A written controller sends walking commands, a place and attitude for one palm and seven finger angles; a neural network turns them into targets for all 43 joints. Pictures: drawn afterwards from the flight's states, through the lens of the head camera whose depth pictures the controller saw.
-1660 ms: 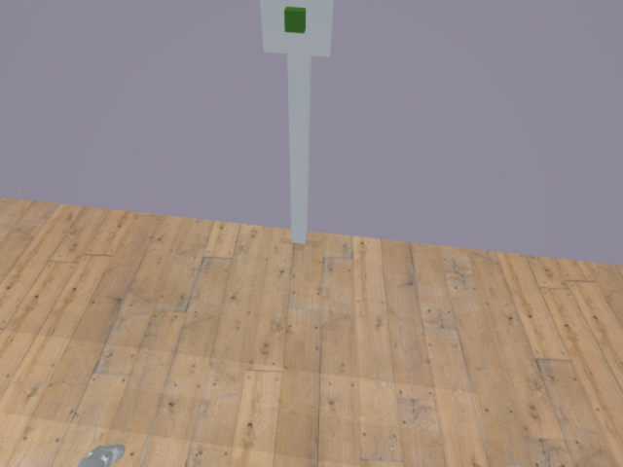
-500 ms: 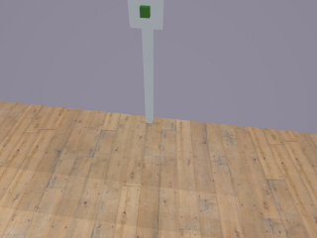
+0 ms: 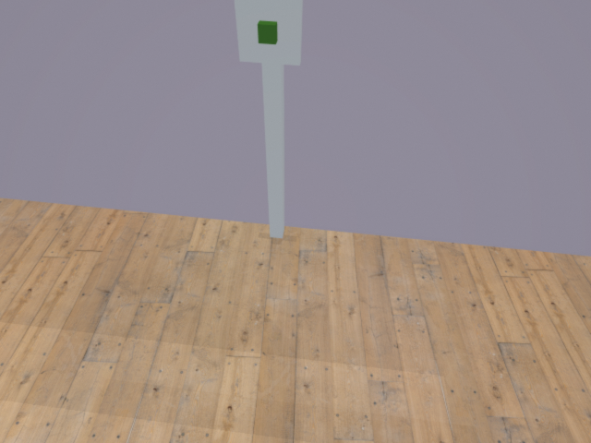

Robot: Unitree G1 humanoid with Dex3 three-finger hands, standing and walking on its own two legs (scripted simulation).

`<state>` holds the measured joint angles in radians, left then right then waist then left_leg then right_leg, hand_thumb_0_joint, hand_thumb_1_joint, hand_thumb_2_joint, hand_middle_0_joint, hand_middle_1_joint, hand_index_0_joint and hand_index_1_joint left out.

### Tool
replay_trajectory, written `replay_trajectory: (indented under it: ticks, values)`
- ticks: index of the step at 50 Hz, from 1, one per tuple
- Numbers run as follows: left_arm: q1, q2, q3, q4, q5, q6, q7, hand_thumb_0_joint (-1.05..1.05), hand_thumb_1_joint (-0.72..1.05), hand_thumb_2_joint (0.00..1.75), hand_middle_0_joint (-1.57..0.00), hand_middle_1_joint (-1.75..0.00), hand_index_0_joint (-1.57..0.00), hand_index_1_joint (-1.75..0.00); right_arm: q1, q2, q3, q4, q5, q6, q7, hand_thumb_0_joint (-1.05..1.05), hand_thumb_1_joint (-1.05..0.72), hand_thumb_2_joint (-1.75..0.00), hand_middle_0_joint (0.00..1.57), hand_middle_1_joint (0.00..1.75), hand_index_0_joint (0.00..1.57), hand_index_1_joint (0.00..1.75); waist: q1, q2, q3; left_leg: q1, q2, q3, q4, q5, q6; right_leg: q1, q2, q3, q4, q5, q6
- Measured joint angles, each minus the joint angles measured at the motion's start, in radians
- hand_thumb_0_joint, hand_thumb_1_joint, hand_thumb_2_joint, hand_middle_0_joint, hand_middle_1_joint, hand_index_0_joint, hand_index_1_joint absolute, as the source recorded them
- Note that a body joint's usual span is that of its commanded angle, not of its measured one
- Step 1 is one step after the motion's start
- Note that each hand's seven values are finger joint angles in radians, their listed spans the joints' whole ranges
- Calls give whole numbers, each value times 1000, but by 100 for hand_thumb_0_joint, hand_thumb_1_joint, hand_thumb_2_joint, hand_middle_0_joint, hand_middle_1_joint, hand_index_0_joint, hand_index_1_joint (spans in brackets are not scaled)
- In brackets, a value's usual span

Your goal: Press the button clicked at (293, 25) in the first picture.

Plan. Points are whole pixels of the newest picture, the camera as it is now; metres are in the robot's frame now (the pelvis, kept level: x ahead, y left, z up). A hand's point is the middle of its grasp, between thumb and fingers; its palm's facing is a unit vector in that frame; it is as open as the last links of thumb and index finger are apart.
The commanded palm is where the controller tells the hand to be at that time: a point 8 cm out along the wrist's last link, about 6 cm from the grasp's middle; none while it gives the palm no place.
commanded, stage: walk to a spot facing it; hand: left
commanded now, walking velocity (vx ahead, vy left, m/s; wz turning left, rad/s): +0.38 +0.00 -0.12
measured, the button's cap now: (267, 32) +1.09 +0.14 +0.13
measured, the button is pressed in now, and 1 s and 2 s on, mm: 0 0 0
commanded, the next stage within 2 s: take the last steps up to it in 0.48 s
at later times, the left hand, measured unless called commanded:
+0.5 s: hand out of the picture +0.16 +0.13 -0.18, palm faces +0.01 -0.98 -0.21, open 7.4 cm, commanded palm none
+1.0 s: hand (220, 341) +0.34 +0.17 -0.19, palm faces +0.04 -0.99 -0.15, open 7.4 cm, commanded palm none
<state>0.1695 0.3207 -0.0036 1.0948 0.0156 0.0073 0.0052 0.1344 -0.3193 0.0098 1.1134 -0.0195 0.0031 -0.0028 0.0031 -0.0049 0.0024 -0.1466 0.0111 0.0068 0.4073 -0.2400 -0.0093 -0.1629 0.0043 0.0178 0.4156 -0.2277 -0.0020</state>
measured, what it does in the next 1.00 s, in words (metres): walks ahead: right foot, then left foot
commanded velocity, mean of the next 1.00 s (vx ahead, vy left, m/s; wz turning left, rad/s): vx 0.30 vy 0.00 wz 0.00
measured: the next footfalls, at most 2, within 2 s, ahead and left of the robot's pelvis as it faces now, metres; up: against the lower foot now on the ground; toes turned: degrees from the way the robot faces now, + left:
right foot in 0.34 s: +0.15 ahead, -0.12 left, +0.00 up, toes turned -9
left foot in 0.80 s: +0.42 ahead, +0.06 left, +0.00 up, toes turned +6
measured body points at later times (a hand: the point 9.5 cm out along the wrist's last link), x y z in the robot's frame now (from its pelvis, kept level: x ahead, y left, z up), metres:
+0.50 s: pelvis +0.15 -0.05 -0.01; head +0.16 -0.06 +0.44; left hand +0.16 +0.18 -0.16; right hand +0.08 -0.27 -0.17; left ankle +0.10 +0.09 -0.66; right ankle +0.11 -0.11 -0.74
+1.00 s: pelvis +0.34 +0.00 -0.01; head +0.34 +0.01 +0.44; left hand +0.34 +0.22 -0.18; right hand +0.39 -0.25 -0.15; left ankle +0.38 +0.06 -0.74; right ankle +0.32 -0.14 -0.66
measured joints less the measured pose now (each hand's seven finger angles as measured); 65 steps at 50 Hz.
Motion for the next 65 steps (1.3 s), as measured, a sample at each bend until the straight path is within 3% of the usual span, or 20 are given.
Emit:
replay_trajectory:
  ticks: [4,9,12,14,17,19,22,26,31,35,38,40,44,47,51,55,60,65]
  values:
    - [68,-38,6,-4,5,9,-15,1,91,90,-20,-30,-20,-30,63,40,1,-3,-7,5,7,0,-91,-90,20,30,20,30,3,-1,-32,-18,6,9,66,-102,8,-16,7,9,49,-74,-10]
    - [152,-84,15,3,4,3,-25,1,91,90,-20,-30,-20,-30,142,90,-3,-1,-5,-13,5,0,-91,-90,20,30,21,30,2,-12,-18,-18,8,30,138,-119,8,-43,9,26,165,-134,-18]
    - [188,-110,20,16,7,10,-27,1,91,90,-20,-30,-20,-30,190,120,-13,2,-3,-30,1,0,-91,-90,20,30,21,30,-2,-20,-12,20,9,64,124,-162,3,-105,-8,-13,312,-208,-25]
    - [184,-126,22,19,7,9,-29,1,91,90,-20,-30,-20,-30,224,134,-18,5,-4,-45,-5,0,-91,-90,20,30,21,30,-19,-11,6,55,15,72,93,-165,-4,-154,-17,-49,379,-247,-26]
    - [152,-145,30,-5,4,-14,-35,1,91,90,-20,-30,-20,-30,273,143,-19,25,-6,-48,-11,0,-90,-90,20,30,21,30,-34,21,41,86,41,63,99,-194,-22,-166,-25,-105,258,-192,-31]
    - [133,-145,38,-29,5,-53,-29,1,91,90,-20,-30,-20,-30,295,154,-19,53,3,-33,-8,0,-90,-90,20,30,21,30,-27,31,56,20,60,55,288,-238,-4,-149,-22,-135,247,-91,-50]
    - [136,-150,43,-40,-1,-87,-9,1,91,90,-20,-30,-20,-30,285,163,-26,85,5,-13,-1,0,-91,-90,20,30,21,30,-4,21,51,-131,55,43,632,-223,20,-78,-11,-150,215,-144,-67]
    - [175,-174,35,-19,4,-91,10,0,91,90,-20,-30,-20,-30,205,151,-46,50,-1,-11,1,1,-91,-90,20,30,20,30,2,7,37,-312,73,67,758,-108,15,30,0,-140,73,-117,-61]
    - [220,-215,15,25,9,-86,17,0,91,90,-20,-30,-20,-30,86,141,-59,-32,2,-19,9,0,-91,-90,20,30,20,30,-14,12,37,-448,93,79,628,23,3,138,10,-143,-53,-104,-52]
    - [245,-233,11,41,9,-87,22,0,91,90,-20,-30,-20,-30,13,149,-54,-68,5,-24,17,0,-91,-90,19,30,20,30,4,15,49,-441,84,107,426,85,14,211,16,-153,-93,-134,-36]
    - [266,-229,15,51,10,-85,25,1,91,90,-20,-30,-20,-30,-22,162,-47,-85,3,-34,19,0,-91,-90,19,30,20,30,23,2,56,-378,51,132,301,84,41,248,7,-158,-64,-192,-17]
    - [290,-226,20,60,7,-79,25,1,91,90,-20,-30,-20,-30,-24,168,-41,-100,-3,-51,17,0,-91,-90,19,30,20,30,23,-1,52,-295,29,138,209,111,72,220,-6,-157,78,-260,-8]
    - [252,-197,33,56,-5,-43,18,1,91,90,-20,-30,-20,-30,-3,188,-38,-105,-1,-67,2,0,-91,-90,20,30,20,30,17,-28,62,-247,7,159,262,-9,110,-58,-36,-83,714,-277,-27]
    - [198,-175,50,23,7,-34,10,1,91,90,-20,-30,-20,-30,42,182,-62,-95,10,-72,-25,-2,-94,-90,20,30,21,30,12,-31,55,-168,-8,164,175,8,101,-228,-67,-71,840,-180,-23]
    - [140,-158,64,-35,17,-26,1,1,91,90,-20,-29,-19,-30,110,153,-63,-59,2,-64,-23,-3,-95,-90,20,30,21,30,14,-31,25,-92,-26,159,69,28,106,-356,-115,-72,737,-76,-7]
    - [105,-156,70,-61,19,-16,-6,1,92,90,-20,-29,-19,-30,171,152,-60,-29,2,-58,-19,-1,-94,-90,20,30,20,30,9,-31,5,-31,-42,159,-9,31,102,-394,-140,-68,605,9,13]
    - [77,-153,71,-54,17,-1,-13,1,92,90,-20,-29,-19,-30,229,174,-56,-10,-3,-59,-17,0,-92,-90,20,30,20,30,-23,-20,6,33,-41,160,-62,11,85,-344,-137,-83,407,12,20]
    - [48,-159,64,-52,16,-10,-15,1,92,90,-20,-29,-19,-30,273,194,-51,16,-9,-54,-16,0,-91,-90,20,30,20,30,-51,-1,21,68,-15,166,-27,-62,47,-236,-103,-115,204,-24,8]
